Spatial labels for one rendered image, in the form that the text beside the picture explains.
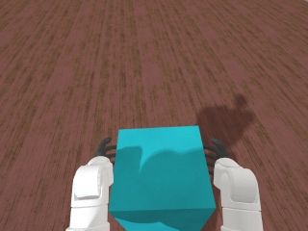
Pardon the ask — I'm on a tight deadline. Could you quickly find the robot left hand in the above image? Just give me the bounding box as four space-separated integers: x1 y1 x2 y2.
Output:
94 137 117 173

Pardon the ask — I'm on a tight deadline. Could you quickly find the robot right hand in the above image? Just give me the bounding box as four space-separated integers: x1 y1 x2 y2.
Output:
202 138 229 176

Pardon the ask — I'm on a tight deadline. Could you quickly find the carton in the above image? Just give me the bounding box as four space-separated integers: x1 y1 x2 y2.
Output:
108 125 217 231

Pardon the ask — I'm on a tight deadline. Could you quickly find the robot left forearm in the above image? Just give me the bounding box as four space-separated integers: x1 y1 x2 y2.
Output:
65 156 114 231

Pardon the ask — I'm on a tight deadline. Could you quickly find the robot right forearm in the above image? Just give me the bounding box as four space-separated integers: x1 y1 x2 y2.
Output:
213 158 264 231

